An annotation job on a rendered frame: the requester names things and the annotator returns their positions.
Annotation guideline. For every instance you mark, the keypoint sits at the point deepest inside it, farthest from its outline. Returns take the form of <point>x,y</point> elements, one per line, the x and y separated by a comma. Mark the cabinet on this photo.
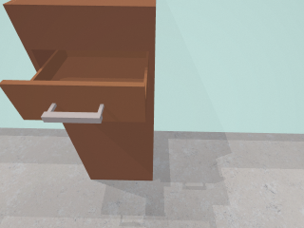
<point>110,151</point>

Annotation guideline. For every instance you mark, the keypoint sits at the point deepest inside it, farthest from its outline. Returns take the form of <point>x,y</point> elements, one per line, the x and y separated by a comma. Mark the drawer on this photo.
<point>81,81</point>

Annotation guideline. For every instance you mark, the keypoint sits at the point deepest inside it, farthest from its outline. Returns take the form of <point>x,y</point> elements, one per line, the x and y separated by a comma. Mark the handle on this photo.
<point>52,116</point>

